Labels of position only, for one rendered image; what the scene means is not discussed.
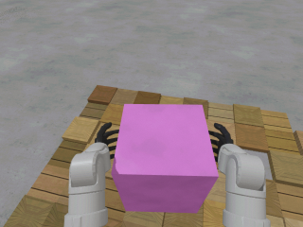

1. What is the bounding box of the robot left hand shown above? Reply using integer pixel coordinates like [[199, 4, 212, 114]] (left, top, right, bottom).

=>
[[95, 122, 119, 159]]

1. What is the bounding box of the robot right hand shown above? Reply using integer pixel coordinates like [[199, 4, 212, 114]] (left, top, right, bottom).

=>
[[208, 123, 234, 163]]

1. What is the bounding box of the carton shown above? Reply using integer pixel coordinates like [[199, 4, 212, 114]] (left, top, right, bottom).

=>
[[111, 104, 219, 214]]

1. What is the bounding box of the robot right forearm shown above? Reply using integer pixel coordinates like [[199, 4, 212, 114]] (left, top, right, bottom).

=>
[[218, 144, 271, 227]]

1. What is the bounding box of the robot left forearm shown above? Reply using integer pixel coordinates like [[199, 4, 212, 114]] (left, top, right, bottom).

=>
[[63, 142, 112, 227]]

